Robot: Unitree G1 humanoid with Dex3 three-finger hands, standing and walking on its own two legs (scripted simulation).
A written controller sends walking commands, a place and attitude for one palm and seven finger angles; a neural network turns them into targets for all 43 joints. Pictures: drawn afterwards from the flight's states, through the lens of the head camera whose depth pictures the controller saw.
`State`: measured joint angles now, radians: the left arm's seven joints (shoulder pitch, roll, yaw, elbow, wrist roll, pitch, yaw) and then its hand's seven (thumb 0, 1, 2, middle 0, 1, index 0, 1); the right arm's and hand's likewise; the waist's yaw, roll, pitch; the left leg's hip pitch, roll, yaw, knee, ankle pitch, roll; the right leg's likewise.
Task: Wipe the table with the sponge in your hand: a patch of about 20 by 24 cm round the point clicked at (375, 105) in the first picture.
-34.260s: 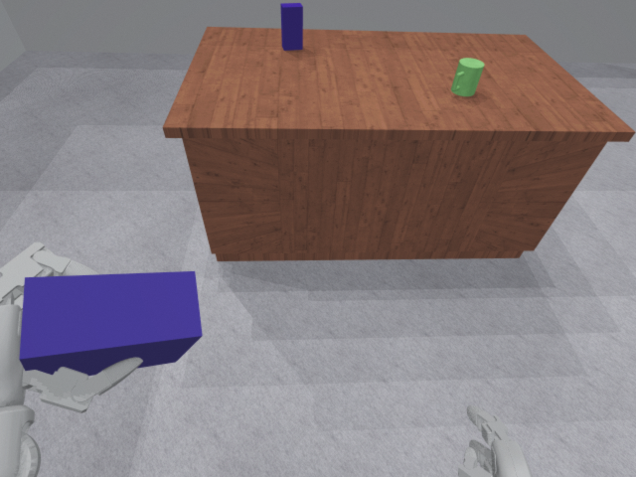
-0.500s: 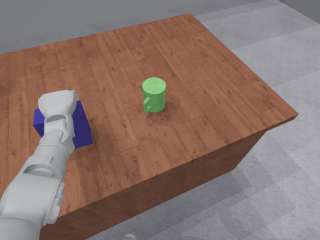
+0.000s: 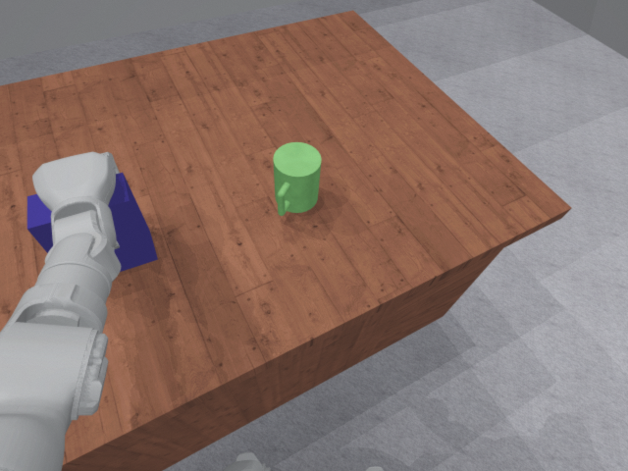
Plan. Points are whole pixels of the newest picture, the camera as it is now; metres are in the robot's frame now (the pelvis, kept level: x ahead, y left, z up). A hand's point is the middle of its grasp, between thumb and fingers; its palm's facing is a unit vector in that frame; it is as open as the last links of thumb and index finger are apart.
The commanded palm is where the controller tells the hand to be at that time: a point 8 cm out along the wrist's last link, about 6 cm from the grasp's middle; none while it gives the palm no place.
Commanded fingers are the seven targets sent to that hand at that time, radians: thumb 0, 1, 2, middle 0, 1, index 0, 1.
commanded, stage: slide back across to the first lane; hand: left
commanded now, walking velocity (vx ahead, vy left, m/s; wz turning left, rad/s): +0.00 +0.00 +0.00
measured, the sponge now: (104, 240) +0.44 +0.30 -0.02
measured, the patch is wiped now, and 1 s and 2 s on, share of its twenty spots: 1.00 1.00 1.00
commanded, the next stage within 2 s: wipe back along the first lane in 0.38 s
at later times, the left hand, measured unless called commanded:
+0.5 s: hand (54, 227) +0.43 +0.34 +0.03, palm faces -0.10 -0.01 -1.00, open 10.2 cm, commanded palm +0.40 +0.33 +0.07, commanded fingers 0.00 0.10 1.30 -1.20 -1.60 -1.20 -1.60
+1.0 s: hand (55, 251) +0.39 +0.33 +0.03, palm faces -0.09 +0.00 -1.00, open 10.2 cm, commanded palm +0.35 +0.31 +0.06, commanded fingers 0.00 0.10 1.30 -1.20 -1.60 -1.20 -1.60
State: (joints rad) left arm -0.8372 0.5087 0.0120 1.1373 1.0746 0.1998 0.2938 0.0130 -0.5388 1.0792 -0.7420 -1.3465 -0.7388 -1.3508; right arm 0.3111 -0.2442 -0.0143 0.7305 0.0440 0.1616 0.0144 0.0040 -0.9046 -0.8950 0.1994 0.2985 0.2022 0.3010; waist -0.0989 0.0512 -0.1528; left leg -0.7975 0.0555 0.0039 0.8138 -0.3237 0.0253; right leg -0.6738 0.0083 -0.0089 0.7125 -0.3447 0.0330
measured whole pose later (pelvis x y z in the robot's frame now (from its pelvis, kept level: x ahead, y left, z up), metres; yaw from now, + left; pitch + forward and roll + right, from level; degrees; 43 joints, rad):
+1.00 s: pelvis +0.03 -0.01 +0.01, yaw +3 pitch +13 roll -3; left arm -0.45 0.50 -0.01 0.76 1.02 0.19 0.24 0.00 -0.49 1.07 -0.68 -1.41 -0.67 -1.41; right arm 0.20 -0.28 -0.03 0.66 0.06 0.20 0.01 0.00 -0.91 -0.90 0.20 0.30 0.20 0.30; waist -0.01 0.06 -0.14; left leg -0.63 0.04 -0.03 0.74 -0.35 0.01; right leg -0.49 0.00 -0.04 0.63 -0.38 0.02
